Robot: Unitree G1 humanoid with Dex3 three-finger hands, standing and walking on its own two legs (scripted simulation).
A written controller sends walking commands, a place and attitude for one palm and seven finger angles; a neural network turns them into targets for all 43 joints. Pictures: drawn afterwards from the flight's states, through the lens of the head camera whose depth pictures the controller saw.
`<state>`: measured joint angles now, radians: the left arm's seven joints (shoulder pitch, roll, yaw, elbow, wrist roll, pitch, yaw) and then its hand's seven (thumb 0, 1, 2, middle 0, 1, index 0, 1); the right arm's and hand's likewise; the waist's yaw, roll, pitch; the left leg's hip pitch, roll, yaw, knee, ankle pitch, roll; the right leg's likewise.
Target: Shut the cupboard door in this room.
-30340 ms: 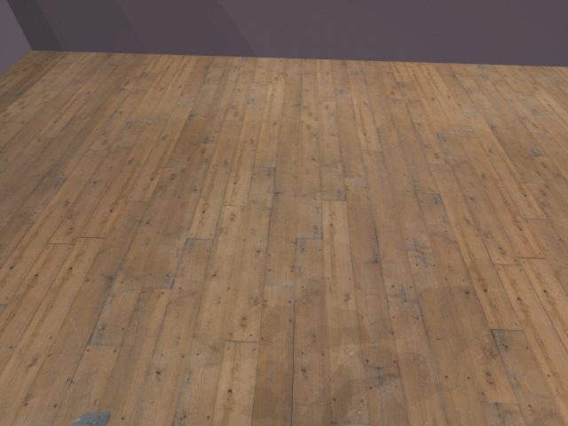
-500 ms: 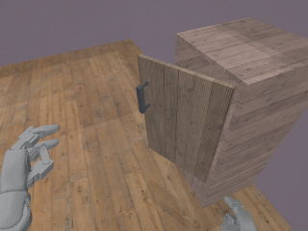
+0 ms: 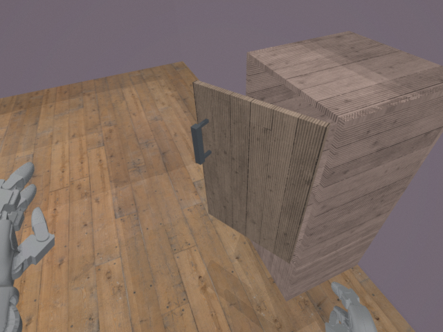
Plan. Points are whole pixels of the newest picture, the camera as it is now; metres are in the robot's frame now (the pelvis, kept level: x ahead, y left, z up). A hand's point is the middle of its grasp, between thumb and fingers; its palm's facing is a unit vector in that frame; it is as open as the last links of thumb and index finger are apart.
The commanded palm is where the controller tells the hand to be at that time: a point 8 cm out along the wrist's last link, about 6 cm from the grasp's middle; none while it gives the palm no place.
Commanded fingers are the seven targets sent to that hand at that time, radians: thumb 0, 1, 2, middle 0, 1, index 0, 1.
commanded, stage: step back with the hand held close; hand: left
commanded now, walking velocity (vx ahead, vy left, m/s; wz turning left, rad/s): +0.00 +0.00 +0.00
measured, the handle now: (202, 141) +0.64 +0.14 -0.02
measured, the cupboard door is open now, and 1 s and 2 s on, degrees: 29 29 29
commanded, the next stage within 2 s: stop stepping back and stand still in 1.76 s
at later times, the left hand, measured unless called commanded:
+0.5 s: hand (26, 253) +0.17 +0.29 +0.16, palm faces +0.40 -0.77 -0.50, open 7.4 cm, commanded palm +0.11 +0.32 +0.17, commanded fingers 0.00 0.90 0.90 -0.20 -0.30 -0.20 -0.30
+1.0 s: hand out of the picture +0.09 +0.29 +0.16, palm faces +0.50 -0.74 -0.45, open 7.5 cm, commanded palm +0.03 +0.32 +0.17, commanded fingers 0.00 0.90 0.90 -0.20 -0.30 -0.20 -0.30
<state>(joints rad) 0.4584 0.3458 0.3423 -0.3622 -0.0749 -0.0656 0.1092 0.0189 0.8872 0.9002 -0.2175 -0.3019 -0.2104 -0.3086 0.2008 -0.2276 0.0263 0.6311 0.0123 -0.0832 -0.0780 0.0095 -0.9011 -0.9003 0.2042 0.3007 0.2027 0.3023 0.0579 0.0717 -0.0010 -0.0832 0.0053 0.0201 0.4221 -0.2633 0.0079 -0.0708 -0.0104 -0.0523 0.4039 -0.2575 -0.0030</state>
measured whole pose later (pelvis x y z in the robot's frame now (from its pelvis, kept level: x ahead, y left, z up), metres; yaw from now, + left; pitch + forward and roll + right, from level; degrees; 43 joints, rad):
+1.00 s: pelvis -0.10 +0.01 -0.02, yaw +2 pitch +0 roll -3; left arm 0.53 0.42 0.45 -0.49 -0.02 -0.25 0.16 0.02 0.88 0.90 -0.21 -0.30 -0.21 -0.30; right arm 0.24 -0.23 0.01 0.60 0.00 -0.06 -0.08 0.01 -0.90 -0.90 0.21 0.30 0.21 0.30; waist 0.00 0.02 -0.01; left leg -0.44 0.01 -0.01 0.66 -0.23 0.04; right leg -0.37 0.02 -0.04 0.55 -0.18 0.01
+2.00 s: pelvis -0.24 +0.06 -0.02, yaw +3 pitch -1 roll -5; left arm 0.43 0.44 0.40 -0.53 -0.05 -0.23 0.14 0.02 0.88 0.90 -0.22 -0.30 -0.21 -0.30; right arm 0.21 -0.17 0.01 0.65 -0.01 -0.09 -0.07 0.01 -0.90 -0.90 0.21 0.30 0.21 0.30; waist -0.01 0.00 -0.05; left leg -0.54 0.04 0.10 0.53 -0.11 0.01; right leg -0.19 0.03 0.03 0.60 -0.44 0.02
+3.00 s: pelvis -0.34 +0.13 -0.01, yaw -2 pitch +0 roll +0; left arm 0.55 0.47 0.47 -0.54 -0.05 -0.20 0.17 0.02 0.89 0.90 -0.21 -0.30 -0.20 -0.30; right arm 0.23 -0.15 0.03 0.63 -0.01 -0.11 -0.06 0.01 -0.90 -0.90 0.20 0.30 0.20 0.30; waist -0.04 -0.04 0.02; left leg -0.32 0.08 0.09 0.58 -0.25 -0.01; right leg -0.23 0.02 -0.06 0.55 -0.32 -0.02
